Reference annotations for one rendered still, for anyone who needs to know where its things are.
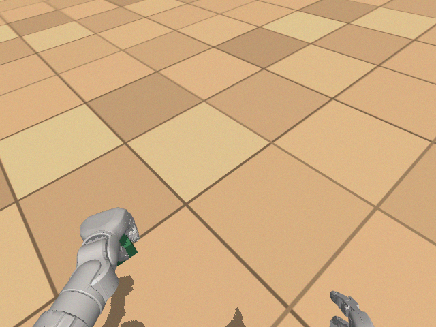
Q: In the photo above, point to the left robot hand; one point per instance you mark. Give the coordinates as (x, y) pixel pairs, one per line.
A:
(117, 221)

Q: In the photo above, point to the small box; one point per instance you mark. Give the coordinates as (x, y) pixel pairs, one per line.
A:
(130, 249)

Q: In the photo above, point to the right robot hand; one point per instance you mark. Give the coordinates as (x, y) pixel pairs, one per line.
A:
(350, 309)

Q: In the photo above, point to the left robot arm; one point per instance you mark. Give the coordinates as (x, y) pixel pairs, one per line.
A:
(93, 282)

